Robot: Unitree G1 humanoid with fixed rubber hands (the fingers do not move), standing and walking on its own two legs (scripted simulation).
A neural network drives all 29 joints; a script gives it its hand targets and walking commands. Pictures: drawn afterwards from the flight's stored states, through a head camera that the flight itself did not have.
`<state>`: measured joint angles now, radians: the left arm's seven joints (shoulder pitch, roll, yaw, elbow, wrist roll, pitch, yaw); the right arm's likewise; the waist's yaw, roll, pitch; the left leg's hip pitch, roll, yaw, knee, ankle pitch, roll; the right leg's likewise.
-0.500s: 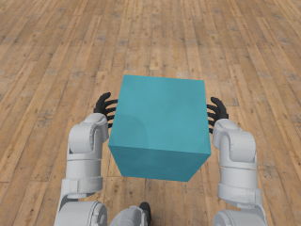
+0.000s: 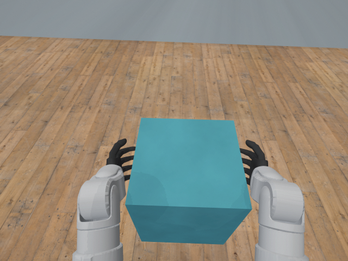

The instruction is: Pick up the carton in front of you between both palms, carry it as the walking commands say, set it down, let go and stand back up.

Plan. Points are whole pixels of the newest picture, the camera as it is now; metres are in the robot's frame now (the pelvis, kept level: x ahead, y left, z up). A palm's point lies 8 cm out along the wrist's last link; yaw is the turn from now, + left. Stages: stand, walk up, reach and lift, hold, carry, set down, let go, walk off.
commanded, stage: carry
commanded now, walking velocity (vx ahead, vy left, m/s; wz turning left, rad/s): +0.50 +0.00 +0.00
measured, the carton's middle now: (184, 184) +0.29 +0.00 +0.02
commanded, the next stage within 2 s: none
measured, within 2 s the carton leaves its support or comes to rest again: neither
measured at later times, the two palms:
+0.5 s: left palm (129, 87) +0.57 +0.18 +0.10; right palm (227, 89) +0.57 -0.12 +0.11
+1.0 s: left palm (151, 48) +0.87 +0.14 +0.09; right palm (224, 49) +0.88 -0.16 +0.09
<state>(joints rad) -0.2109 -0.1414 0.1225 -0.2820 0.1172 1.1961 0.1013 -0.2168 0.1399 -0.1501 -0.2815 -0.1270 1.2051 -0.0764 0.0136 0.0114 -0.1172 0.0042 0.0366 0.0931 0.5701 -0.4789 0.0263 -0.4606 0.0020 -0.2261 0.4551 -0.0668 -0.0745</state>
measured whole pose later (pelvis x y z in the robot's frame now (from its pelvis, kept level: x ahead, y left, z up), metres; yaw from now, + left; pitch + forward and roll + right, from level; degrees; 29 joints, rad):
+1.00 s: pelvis +0.62 -0.02 +0.03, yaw +1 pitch +5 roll +0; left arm -0.14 -0.13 0.10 -0.27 0.12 1.20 0.08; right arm -0.15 0.13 -0.11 -0.27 -0.13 1.21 -0.08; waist 0.02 0.00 -0.10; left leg -0.47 0.07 0.10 0.98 -0.36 0.00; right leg -0.28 -0.05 -0.19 0.37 -0.17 -0.04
